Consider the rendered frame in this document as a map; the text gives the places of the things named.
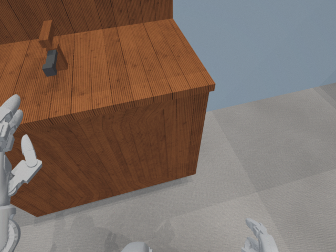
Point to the left robot hand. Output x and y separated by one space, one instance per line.
25 170

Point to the counter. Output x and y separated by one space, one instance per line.
125 111

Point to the right robot hand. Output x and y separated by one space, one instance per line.
265 243

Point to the tap lever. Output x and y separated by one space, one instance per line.
49 67

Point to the robot left thigh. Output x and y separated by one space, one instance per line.
137 247

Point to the robot left forearm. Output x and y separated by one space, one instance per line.
9 229

